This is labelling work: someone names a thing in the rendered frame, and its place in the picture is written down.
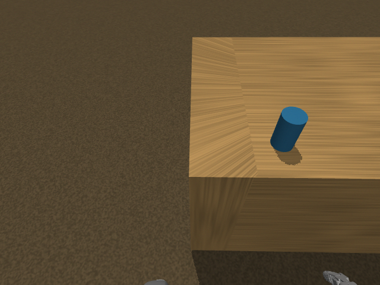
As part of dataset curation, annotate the can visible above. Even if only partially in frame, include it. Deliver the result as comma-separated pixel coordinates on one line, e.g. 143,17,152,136
270,107,308,152

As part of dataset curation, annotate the right robot hand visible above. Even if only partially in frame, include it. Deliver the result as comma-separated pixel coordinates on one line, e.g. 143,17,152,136
323,271,357,285

